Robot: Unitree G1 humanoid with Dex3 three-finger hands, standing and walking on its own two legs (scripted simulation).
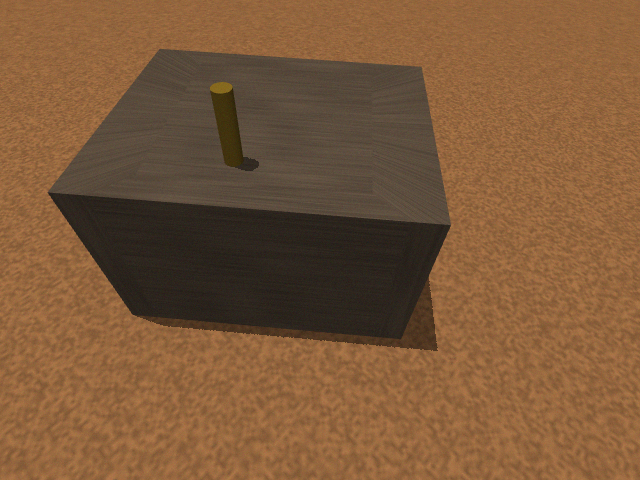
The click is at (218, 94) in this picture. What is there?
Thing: slim round
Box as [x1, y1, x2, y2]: [210, 82, 243, 166]
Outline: 218,82 211,85 210,91 224,161 227,165 235,166 240,164 243,159 232,86 226,82
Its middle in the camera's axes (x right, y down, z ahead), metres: -0.22 -0.28 +0.94
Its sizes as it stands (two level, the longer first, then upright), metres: 0.050 0.050 0.205
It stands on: a support 0.60 m high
